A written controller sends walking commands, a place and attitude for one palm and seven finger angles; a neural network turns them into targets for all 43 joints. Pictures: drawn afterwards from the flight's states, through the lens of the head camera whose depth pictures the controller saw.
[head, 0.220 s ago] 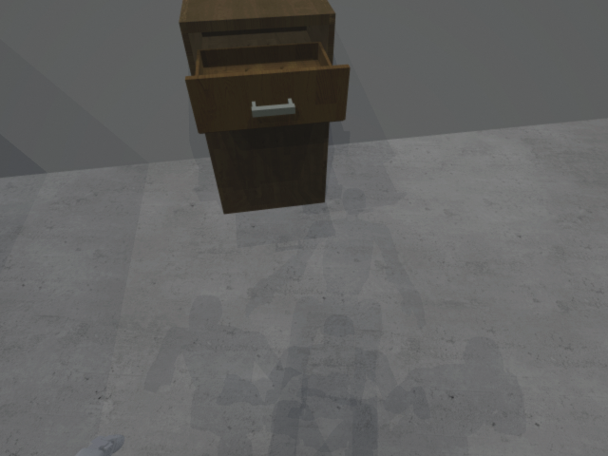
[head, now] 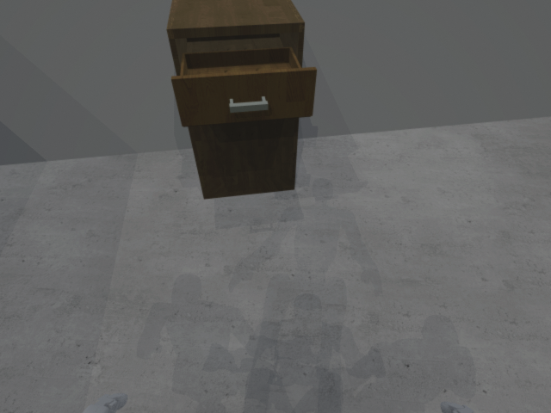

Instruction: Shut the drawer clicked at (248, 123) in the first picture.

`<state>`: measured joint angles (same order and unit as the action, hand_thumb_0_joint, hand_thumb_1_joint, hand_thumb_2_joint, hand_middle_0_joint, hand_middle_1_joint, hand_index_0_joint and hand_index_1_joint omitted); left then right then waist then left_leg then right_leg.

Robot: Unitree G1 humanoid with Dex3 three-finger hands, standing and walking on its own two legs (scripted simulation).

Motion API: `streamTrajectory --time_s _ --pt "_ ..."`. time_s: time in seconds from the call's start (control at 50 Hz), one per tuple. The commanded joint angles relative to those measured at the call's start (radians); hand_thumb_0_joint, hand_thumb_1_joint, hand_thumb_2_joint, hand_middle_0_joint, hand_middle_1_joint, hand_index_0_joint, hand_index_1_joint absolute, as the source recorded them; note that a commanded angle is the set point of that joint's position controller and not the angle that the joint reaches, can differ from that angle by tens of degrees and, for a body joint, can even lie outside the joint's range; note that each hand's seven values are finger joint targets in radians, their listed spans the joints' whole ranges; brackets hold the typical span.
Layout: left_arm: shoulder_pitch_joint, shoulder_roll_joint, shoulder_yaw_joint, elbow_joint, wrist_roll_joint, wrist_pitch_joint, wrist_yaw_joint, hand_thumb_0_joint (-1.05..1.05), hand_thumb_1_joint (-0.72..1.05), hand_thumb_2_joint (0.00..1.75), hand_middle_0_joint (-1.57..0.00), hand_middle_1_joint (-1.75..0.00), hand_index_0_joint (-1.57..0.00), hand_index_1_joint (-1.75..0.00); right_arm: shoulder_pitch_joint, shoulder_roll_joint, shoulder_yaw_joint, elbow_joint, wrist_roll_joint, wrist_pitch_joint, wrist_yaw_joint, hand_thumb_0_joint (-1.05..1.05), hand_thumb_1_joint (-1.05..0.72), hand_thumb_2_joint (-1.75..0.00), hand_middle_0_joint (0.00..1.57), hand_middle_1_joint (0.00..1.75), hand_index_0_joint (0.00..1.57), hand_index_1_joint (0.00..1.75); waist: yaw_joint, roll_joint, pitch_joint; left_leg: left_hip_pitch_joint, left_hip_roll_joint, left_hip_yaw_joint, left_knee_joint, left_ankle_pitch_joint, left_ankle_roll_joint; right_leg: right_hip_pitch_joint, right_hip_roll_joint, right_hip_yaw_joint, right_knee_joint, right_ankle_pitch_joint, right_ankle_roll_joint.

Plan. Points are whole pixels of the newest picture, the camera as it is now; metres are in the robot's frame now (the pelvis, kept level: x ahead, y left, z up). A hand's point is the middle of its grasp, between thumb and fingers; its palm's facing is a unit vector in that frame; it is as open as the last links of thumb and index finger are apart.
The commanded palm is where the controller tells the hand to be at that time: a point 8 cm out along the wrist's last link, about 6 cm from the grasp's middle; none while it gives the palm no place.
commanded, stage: stand and wait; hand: left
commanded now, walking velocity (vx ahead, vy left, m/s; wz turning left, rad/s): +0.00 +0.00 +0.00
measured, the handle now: (248, 103) +0.97 +0.14 -0.05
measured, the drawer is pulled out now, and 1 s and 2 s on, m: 0.30 0.30 0.30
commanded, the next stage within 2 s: look at it before walking up in 0.60 s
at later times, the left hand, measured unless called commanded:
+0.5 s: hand out of the picture +0.05 +0.23 -0.15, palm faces -0.04 -0.94 -0.34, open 7.4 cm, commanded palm none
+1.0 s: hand out of the picture +0.05 +0.23 -0.15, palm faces -0.04 -0.94 -0.32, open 7.4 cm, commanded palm none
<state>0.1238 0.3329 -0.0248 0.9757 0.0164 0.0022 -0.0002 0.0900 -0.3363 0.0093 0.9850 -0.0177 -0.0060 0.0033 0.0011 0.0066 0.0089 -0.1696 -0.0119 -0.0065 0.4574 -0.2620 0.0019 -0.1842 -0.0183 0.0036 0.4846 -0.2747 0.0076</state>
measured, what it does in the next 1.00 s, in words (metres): stands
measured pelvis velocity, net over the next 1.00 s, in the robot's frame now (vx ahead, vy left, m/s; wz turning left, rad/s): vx -0.02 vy -0.01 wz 0.00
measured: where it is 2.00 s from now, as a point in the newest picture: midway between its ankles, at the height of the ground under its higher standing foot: outside the picture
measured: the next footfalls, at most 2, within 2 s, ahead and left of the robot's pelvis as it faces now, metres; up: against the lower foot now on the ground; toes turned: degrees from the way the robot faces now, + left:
right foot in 1.78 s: +0.14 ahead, -0.15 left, +0.00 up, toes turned -18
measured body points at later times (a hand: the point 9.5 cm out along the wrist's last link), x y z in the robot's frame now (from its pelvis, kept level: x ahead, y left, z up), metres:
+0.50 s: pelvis -0.01 -0.01 +0.00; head -0.01 -0.02 +0.45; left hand +0.06 +0.28 -0.13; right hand +0.05 -0.31 -0.13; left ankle -0.01 +0.12 -0.74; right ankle -0.01 -0.12 -0.74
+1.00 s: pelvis -0.02 -0.01 +0.01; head -0.01 -0.01 +0.46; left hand +0.06 +0.28 -0.13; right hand +0.05 -0.30 -0.13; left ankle -0.01 +0.12 -0.74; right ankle -0.01 -0.12 -0.74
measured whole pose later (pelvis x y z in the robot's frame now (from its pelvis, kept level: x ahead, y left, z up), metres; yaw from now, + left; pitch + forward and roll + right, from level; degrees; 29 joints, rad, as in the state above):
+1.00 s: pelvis -0.02 -0.01 +0.01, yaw +0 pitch -2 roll +0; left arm 0.15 0.32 -0.01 1.08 0.02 -0.01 0.00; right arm 0.14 -0.32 0.01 1.11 -0.01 -0.01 0.00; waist 0.00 0.00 0.02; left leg -0.15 0.01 -0.01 0.37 -0.19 -0.02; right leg -0.17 0.00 0.00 0.39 -0.20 -0.01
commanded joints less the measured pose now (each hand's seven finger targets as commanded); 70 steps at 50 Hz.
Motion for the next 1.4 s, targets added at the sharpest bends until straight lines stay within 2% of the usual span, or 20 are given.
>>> streamTrajectory --time_s 0.0,0.14,0.26,0.52,0.7,0.9,1.06,1.3,1.32,1.34,1.36,1.38 --pt "-0.036 0.210 0.058 -0.054 -0.004 -0.025 0.013 0.00 0.90 0.90 -0.20 -0.30 -0.20 -0.30 -0.037 -0.192 -0.047 -0.052 0.003 -0.025 -0.016 0.00 -0.90 -0.90 0.20 0.30 0.20 0.30 -0.002 -0.018 -0.061 0.023 0.113 -0.081 -0.080 0.228 0.036 0.022 -0.095 0.086 -0.085 0.223 -0.040" --pt "-0.032 0.204 0.058 -0.023 -0.006 -0.027 0.012 0.00 0.90 0.90 -0.20 -0.30 -0.20 -0.30 -0.031 -0.189 -0.043 -0.021 0.004 -0.024 -0.017 0.00 -0.90 -0.90 0.20 0.30 0.20 0.30 -0.002 0.001 -0.049 0.018 0.114 -0.081 -0.102 0.181 0.028 0.023 -0.096 0.096 -0.117 0.182 -0.040" --pt "-0.019 0.202 0.059 0.002 -0.006 -0.031 0.013 0.00 0.90 0.90 -0.20 -0.30 -0.20 -0.30 -0.015 -0.182 -0.042 0.009 0.007 -0.023 -0.017 0.00 -0.90 -0.90 0.20 0.30 0.20 0.30 -0.001 -0.014 -0.051 0.027 0.119 -0.083 -0.105 0.183 0.025 0.032 -0.100 0.102 -0.137 0.188 -0.042" --pt "-0.015 0.199 0.056 0.039 -0.007 -0.029 0.012 0.00 0.90 0.90 -0.20 -0.30 -0.20 -0.30 0.015 -0.179 -0.036 0.055 0.006 -0.022 -0.015 0.00 -0.90 -0.90 0.20 0.30 0.20 0.30 0.000 -0.015 -0.014 0.006 0.119 -0.091 -0.137 0.127 0.019 0.014 -0.100 0.112 -0.177 0.083 -0.041" --pt "-0.015 0.193 0.056 0.045 -0.006 -0.031 0.013 0.00 0.90 0.90 -0.20 -0.30 -0.20 -0.30 0.019 -0.179 -0.036 0.063 0.007 -0.025 -0.016 0.00 -0.90 -0.90 0.20 0.30 0.20 0.30 0.000 -0.011 -0.016 0.010 0.126 -0.092 -0.146 0.149 0.019 0.019 -0.096 0.108 -0.174 0.117 -0.038" --pt "-0.009 0.188 0.056 0.048 -0.004 -0.029 0.012 0.00 0.90 0.90 -0.20 -0.30 -0.20 -0.30 0.020 -0.173 -0.037 0.065 0.007 -0.024 -0.015 0.00 -0.90 -0.90 0.20 0.30 0.20 0.30 0.001 -0.018 0.000 0.005 0.123 -0.095 -0.155 0.121 0.019 0.003 -0.094 0.111 -0.186 0.075 -0.034" --pt "0.001 0.184 0.056 0.050 -0.005 -0.033 0.013 0.00 0.90 0.90 -0.20 -0.30 -0.20 -0.30 0.020 -0.173 -0.037 0.065 0.009 -0.027 -0.016 0.00 -0.90 -0.90 0.20 0.30 0.20 0.30 -0.001 -0.006 -0.043 0.038 0.131 -0.092 -0.148 0.182 0.019 0.031 -0.095 0.105 -0.171 0.162 -0.036" --pt "0.006 0.182 0.056 0.057 -0.005 -0.034 0.015 0.00 0.90 0.90 -0.20 -0.30 -0.20 -0.30 0.014 -0.173 -0.035 0.068 0.009 -0.028 -0.018 0.00 -0.90 -0.90 0.20 0.30 0.20 0.30 0.001 -0.006 -0.031 0.043 0.133 -0.089 -0.155 0.208 0.018 0.043 -0.097 0.100 -0.172 0.207 -0.033" --pt "0.041 0.110 0.042 0.076 -0.007 -0.025 0.016 0.00 0.90 0.90 -0.20 -0.30 -0.20 -0.30 0.041 -0.103 -0.019 0.084 0.004 -0.021 -0.017 0.00 -0.90 -0.90 0.20 0.30 0.20 0.30 0.001 -0.006 -0.047 0.056 0.132 -0.067 -0.144 0.163 0.007 0.039 -0.094 0.102 -0.175 0.158 -0.026" --pt "0.069 0.072 0.034 0.087 -0.006 -0.013 0.016 0.00 0.90 0.90 -0.20 -0.30 -0.20 -0.30 0.081 -0.060 -0.011 0.098 0.000 -0.013 -0.016 0.00 -0.90 -0.90 0.20 0.30 0.20 0.30 -0.001 -0.017 -0.036 0.050 0.124 -0.048 -0.126 0.069 0.000 0.022 -0.083 0.107 -0.166 0.050 -0.026" --pt "0.089 0.072 0.038 0.085 -0.002 -0.005 0.012 0.00 0.90 0.90 -0.20 -0.30 -0.20 -0.30 0.104 -0.056 -0.016 0.098 -0.002 -0.008 -0.015 0.00 -0.90 -0.90 0.20 0.30 0.20 0.30 0.002 -0.025 -0.022 0.038 0.118 -0.035 -0.105 -0.042 0.005 -0.003 -0.076 0.128 -0.166 -0.066 -0.035" --pt "0.091 0.081 0.046 0.078 0.001 0.001 0.006 0.00 0.90 0.90 -0.20 -0.30 -0.20 -0.30 0.113 -0.063 -0.022 0.096 -0.004 -0.005 -0.014 0.00 -0.90 -0.90 0.20 0.30 0.20 0.30 0.000 -0.023 0.022 0.003 0.114 -0.027 -0.101 -0.146 0.008 -0.040 -0.070 0.144 -0.170 -0.165 -0.045"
